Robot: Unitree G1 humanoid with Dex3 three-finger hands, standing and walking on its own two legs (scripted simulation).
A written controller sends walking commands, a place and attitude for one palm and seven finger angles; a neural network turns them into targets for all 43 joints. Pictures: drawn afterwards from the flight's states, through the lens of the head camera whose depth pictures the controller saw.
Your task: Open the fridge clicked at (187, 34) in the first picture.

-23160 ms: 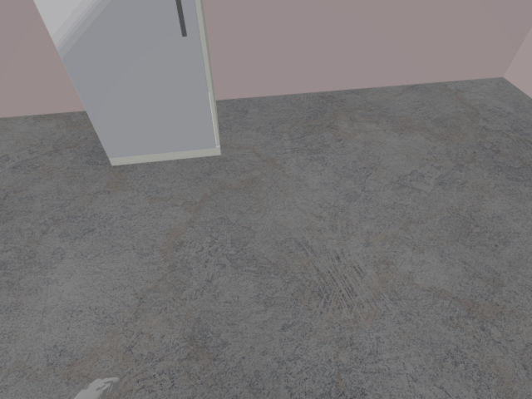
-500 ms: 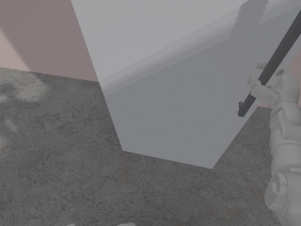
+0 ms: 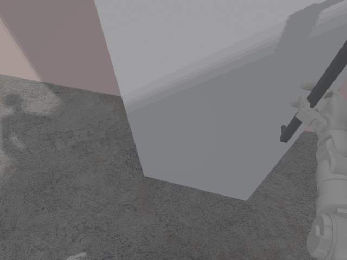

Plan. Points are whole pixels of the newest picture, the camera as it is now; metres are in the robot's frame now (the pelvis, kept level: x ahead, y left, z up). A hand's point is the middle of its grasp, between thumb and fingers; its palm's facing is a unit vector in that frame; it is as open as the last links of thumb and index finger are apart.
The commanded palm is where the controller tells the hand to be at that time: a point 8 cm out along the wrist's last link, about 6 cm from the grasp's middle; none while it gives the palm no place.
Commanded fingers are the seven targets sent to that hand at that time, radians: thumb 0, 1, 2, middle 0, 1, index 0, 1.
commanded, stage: grip the handle and tug to test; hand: right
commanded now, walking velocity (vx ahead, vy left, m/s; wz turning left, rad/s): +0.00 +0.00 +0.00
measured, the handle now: (319, 83) +0.50 -0.24 +0.16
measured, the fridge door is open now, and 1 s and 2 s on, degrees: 0 10 46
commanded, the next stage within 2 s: pull the door a little, standing still in 0.28 s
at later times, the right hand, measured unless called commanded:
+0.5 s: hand (301, 112) +0.44 -0.21 +0.12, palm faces +0.11 +0.99 +0.02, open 5.6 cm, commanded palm +0.40 -0.26 +0.12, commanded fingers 0.00 -0.90 -0.90 0.45 1.40 0.45 1.40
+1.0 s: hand (299, 142) +0.36 -0.19 +0.12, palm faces +0.07 +0.99 -0.10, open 6.2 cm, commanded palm +0.33 -0.25 +0.12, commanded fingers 0.00 -0.90 -0.90 0.45 1.40 0.45 1.40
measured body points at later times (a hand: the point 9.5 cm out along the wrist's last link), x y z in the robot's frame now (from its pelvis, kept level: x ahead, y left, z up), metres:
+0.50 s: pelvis +0.03 -0.01 +0.01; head +0.07 -0.01 +0.46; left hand +0.11 +0.25 -0.10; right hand +0.43 -0.26 +0.13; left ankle +0.01 +0.10 -0.72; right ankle -0.01 -0.09 -0.72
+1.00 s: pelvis +0.06 -0.01 +0.01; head +0.06 +0.00 +0.46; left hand +0.18 +0.24 -0.08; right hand +0.35 -0.25 +0.13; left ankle +0.01 +0.10 -0.72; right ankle -0.01 -0.11 -0.72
